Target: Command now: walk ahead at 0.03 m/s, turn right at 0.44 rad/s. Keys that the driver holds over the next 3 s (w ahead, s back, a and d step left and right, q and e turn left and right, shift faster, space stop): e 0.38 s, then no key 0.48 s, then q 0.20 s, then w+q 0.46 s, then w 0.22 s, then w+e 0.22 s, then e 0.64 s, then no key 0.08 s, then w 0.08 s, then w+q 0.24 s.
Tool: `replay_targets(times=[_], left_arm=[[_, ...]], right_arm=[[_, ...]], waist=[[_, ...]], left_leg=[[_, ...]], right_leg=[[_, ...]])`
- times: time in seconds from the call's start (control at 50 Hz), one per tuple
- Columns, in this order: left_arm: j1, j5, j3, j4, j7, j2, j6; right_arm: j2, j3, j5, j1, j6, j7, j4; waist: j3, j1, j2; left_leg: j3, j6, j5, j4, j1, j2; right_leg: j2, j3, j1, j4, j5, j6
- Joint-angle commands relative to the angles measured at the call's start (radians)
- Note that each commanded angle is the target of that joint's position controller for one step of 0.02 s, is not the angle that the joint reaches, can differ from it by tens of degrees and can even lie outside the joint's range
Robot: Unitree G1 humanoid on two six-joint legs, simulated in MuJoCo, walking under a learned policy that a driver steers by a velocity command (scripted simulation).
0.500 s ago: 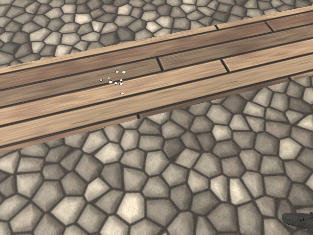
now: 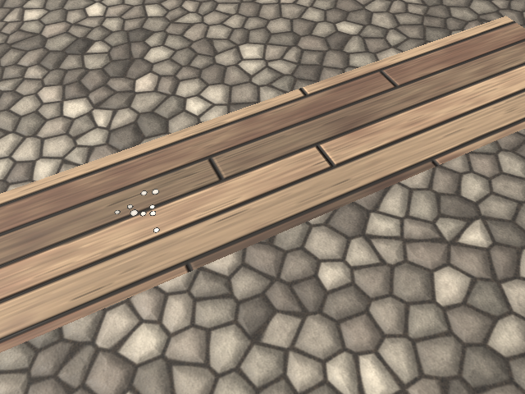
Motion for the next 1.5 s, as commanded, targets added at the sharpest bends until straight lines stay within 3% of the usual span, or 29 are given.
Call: replay_targets(times=[0.02, 0.04, 0.08, 0.24, 0.36, 0.4, 0.42, 0.44, 0.46, 0.48, 0.52, 0.6, 0.68, 0.74, 0.76, 0.78, 0.8, 0.84, 0.94, 1.06, 1.1, 1.18, 1.24, 1.26, 1.28, 1.3, 1.32, 1.38, 1.5], left_arm=[[0.115, 0.02, 0.06, -0.068, 0.009, 0.214, -0.015], [0.114, 0.025, 0.054, -0.067, 0.009, 0.196, -0.025], [0.03, -0.001, 0.057, -0.08, 0.016, 0.181, -0.029], [-0.01, -0.005, 0.069, -0.113, 0.041, 0.204, 0.016], [-0.06, -0.01, 0.067, -0.133, 0.036, 0.197, 0.03], [-0.087, -0.016, 0.057, -0.142, 0.042, 0.172, 0.034], [-0.034, 0.001, 0.043, -0.137, 0.042, 0.123, 0.032], [0.015, 0.006, 0.033, -0.15, 0.042, 0.088, 0.024], [0.027, 0.02, 0.055, -0.14, 0.045, 0.168, 0.014], [0.029, 0.007, 0.073, -0.118, 0.044, 0.214, 0.015], [0.027, 0.007, 0.072, -0.088, 0.051, 0.181, 0.029], [-0.018, 0.0, 0.036, -0.102, 0.043, 0.089, 0.028], [-0.043, -0.001, 0.019, -0.095, 0.034, 0.076, 0.022], [0.024, 0.008, 0.023, -0.05, 0.031, 0.089, 0.02], [0.027, 0.017, 0.027, -0.059, 0.038, 0.132, 0.021], [0.012, 0.025, 0.04, -0.06, 0.042, 0.198, 0.026], [-0.013, 0.031, 0.023, -0.057, 0.028, 0.122, 0.02], [-0.025, 0.039, 0.009, -0.049, 0.015, 0.075, 0.003], [0.017, 0.031, 0.015, -0.022, 0.025, 0.106, -0.02], [0.007, 0.024, 0.041, -0.042, 0.06, 0.147, -0.001], [0.036, 0.021, 0.048, -0.043, 0.06, 0.156, -0.012], [-0.029, -0.007, 0.058, -0.044, 0.043, 0.175, -0.034], [-0.06, -0.014, 0.053, -0.042, 0.023, 0.148, -0.034], [-0.048, 0.0, 0.037, -0.044, 0.017, 0.095, -0.041], [-0.086, 0.031, 0.01, -0.113, 0.014, 0.01, -0.054], [-0.133, -0.012, 0.017, -0.144, 0.014, 0.056, -0.083], [-0.145, -0.042, 0.03, -0.143, 0.007, 0.108, -0.102], [-0.114, 0.014, 0.046, -0.096, 0.005, 0.137, -0.126], [-0.215, 0.012, 0.029, -0.126, -0.014, 0.055, -0.119]], right_arm=[[-0.09, -0.026, -0.033, -0.083, -0.03, -0.003, -0.108], [-0.113, -0.035, -0.012, -0.066, -0.033, 0.007, -0.102], [-0.104, -0.038, 0.003, -0.049, -0.026, 0.005, -0.083], [-0.085, -0.033, 0.009, -0.063, -0.025, 0.007, -0.084], [-0.11, -0.045, 0.014, -0.031, -0.046, 0.025, -0.084], [-0.12, -0.054, 0.009, 0.037, -0.058, 0.03, -0.061], [-0.176, -0.065, -0.008, 0.057, -0.058, 0.026, -0.066], [-0.246, -0.075, -0.03, 0.028, -0.05, 0.023, -0.072], [-0.201, -0.063, -0.042, 0.032, -0.056, 0.026, -0.08], [-0.155, -0.048, -0.033, -0.008, -0.061, 0.025, -0.091], [-0.112, -0.033, -0.003, -0.061, -0.06, 0.021, -0.09], [-0.093, -0.016, -0.005, -0.015, -0.049, 0.008, -0.055], [-0.147, -0.026, -0.001, 0.024, -0.031, 0.01, -0.033], [-0.128, -0.014, 0.019, 0.05, -0.034, 0.016, -0.007], [-0.11, -0.004, 0.004, 0.074, -0.048, 0.023, -0.002], [-0.081, 0.003, -0.018, 0.107, -0.064, 0.032, -0.002], [-0.066, 0.009, -0.023, 0.069, -0.067, 0.03, 0.007], [-0.083, 0.005, -0.017, 0.012, -0.06, 0.024, 0.015], [-0.108, -0.001, 0.005, 0.013, -0.037, 0.013, 0.04], [-0.105, -0.019, 0.018, 0.026, -0.019, 0.021, 0.012], [-0.101, -0.022, 0.028, -0.008, -0.011, 0.034, -0.015], [-0.087, -0.014, 0.036, -0.007, -0.019, 0.066, -0.028], [-0.1, -0.032, 0.032, 0.209, -0.031, 0.074, 0.061], [-0.151, -0.057, 0.038, 0.316, -0.035, 0.067, 0.09], [-0.3, -0.082, 0.028, 0.362, -0.053, 0.053, 0.062], [-0.278, -0.066, 0.005, 0.343, -0.084, 0.067, 0.023], [-0.218, -0.05, 0.007, 0.283, -0.105, 0.068, 0.011], [-0.152, -0.025, 0.015, 0.202, -0.11, 0.05, -0.016], [-0.146, -0.025, 0.017, 0.298, -0.095, 0.01, -0.014]], waist=[[-0.181, 0.065, -0.29], [-0.189, 0.053, -0.18], [-0.151, 0.013, -0.094], [-0.153, 0.007, -0.162], [-0.128, -0.002, -0.21], [-0.13, -0.04, -0.189], [-0.161, -0.016, -0.063], [-0.112, 0.038, 0.206], [-0.117, 0.01, 0.203], [-0.088, 0.018, 0.132], [-0.054, 0.023, 0.102], [-0.07, -0.007, 0.142], [-0.089, -0.047, 0.176], [-0.076, -0.009, 0.123], [-0.103, -0.024, 0.052], [-0.117, -0.072, -0.106], [-0.12, -0.05, -0.135], [-0.066, -0.025, -0.106], [-0.004, -0.011, -0.1], [-0.011, -0.004, -0.197], [-0.01, 0.026, -0.157], [0.03, 0.005, -0.136], [-0.039, -0.092, -0.091], [-0.066, -0.131, 0.034], [-0.072, -0.112, 0.331], [-0.099, -0.129, 0.221], [0.004, -0.097, 0.133], [0.055, -0.048, 0.052], [0.032, -0.065, 0.053]], left_leg=[[-0.096, -0.065, -0.363, 0.465, -0.327, -0.077], [-0.161, -0.064, -0.355, 0.573, -0.367, -0.043], [-0.179, -0.077, -0.233, 0.559, -0.417, -0.009], [-0.168, -0.126, -0.053, 0.247, -0.216, -0.044], [-0.178, -0.092, -0.017, 0.01, -0.081, -0.06], [-0.166, -0.059, 0.188, -0.206, 0.06, -0.029], [-0.31, -0.001, 0.282, -0.237, 0.176, 0.135], [-0.557, 0.158, 0.498, -0.258, 0.208, 0.318], [-0.661, 0.283, 0.491, -0.274, 0.143, 0.415], [-0.571, 0.273, 0.434, -0.268, 0.11, 0.366], [-0.422, 0.193, 0.329, -0.255, 0.1, 0.252], [-0.308, 0.193, 0.402, -0.244, 0.148, 0.192], [-0.311, 0.199, 0.431, -0.217, 0.151, 0.202], [-0.297, 0.135, 0.401, -0.181, 0.082, 0.175], [-0.274, 0.072, 0.328, -0.157, 0.016, 0.152], [-0.178, 0.01, 0.179, -0.127, -0.013, 0.063], [-0.141, -0.036, 0.095, -0.14, 0.075, 0.038], [-0.134, -0.056, 0.144, -0.121, 0.092, 0.03], [-0.159, -0.03, 0.204, -0.088, 0.009, 0.024], [-0.118, -0.042, -0.137, 0.234, -0.16, 0.011], [-0.129, -0.03, -0.287, 0.398, -0.282, 0.059], [-0.08, 0.008, -0.176, 0.219, -0.189, 0.08], [0.049, 0.026, 0.011, -0.007, 0.187, -0.041], [-0.061, 0.063, -0.014, -0.083, 0.338, -0.01], [-0.647, 0.222, -0.098, -0.261, 0.442, 0.283], [-0.929, 0.364, -0.29, -0.407, 0.415, 0.386], [-0.867, 0.347, -0.325, -0.42, 0.379, 0.385], [-0.563, 0.227, -0.023, -0.386, 0.294, 0.245], [-0.364, 0.183, 0.362, -0.38, 0.252, 0.144]], right_leg=[[-0.378, 0.502, 0.34, -0.152, 0.963, -0.338], [-0.346, 0.445, 0.354, -0.149, 0.92, -0.328], [-0.254, 0.343, 0.345, -0.128, 0.828, -0.234], [-0.171, 0.348, 0.207, -0.138, 0.654, -0.201], [-0.14, 0.478, 0.145, -0.113, 0.465, -0.172], [-0.086, 0.467, 0.093, -0.062, 0.306, -0.11], [-0.018, 0.392, 0.003, 0.063, 0.082, -0.056], [0.163, 0.224, -0.198, 0.236, -0.331, 0.007], [0.115, 0.217, -0.225, 0.476, -0.432, 0.052], [0.092, 0.223, -0.227, 0.58, -0.366, 0.062], [0.082, 0.213, -0.235, 0.615, -0.255, 0.089], [0.053, 0.141, -0.164, 0.415, -0.186, 0.117], [0.021, 0.048, -0.003, 0.095, -0.161, 0.114], [0.025, 0.044, 0.184, -0.247, 0.13, 0.059], [-0.055, 0.132, 0.285, -0.222, 0.285, 0.026], [-0.129, 0.198, 0.275, -0.148, 0.377, -0.032], [-0.131, 0.199, 0.159, -0.16, 0.229, -0.07], [-0.077, 0.172, 0.102, -0.181, 0.093, -0.041], [-0.057, 0.13, 0.11, -0.165, 0.108, -0.013], [-0.284, 0.266, 0.128, -0.202, 0.297, -0.18], [-0.365, 0.326, 0.175, -0.27, 0.119, -0.235], [-0.293, 0.203, 0.129, -0.333, -0.17, -0.165], [-0.194, 0.014, -0.033, -0.141, -0.15, -0.103], [-0.133, -0.081, -0.137, 0.123, -0.109, -0.049], [0.007, -0.107, -0.444, 0.537, -0.341, 0.048], [0.045, 0.082, -0.569, 0.66, -0.367, 0.036], [-0.014, 0.108, -0.631, 0.676, -0.28, 0.012], [-0.08, 0.094, -0.526, 0.508, -0.018, 0.001], [-0.005, 0.04, -0.437, 0.2, 0.243, 0.066]])
Next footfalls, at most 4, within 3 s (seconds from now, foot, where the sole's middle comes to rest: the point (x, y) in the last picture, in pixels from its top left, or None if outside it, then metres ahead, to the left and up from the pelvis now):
0.42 left None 0.10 0.12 -0.77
0.76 right None -0.01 -0.11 -0.77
1.26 left None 0.09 0.13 -0.77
1.76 right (314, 393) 0.47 -0.06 -0.77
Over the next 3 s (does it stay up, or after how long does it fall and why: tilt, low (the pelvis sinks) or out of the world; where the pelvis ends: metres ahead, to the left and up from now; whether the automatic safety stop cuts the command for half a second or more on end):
stays up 0.62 0.03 0.02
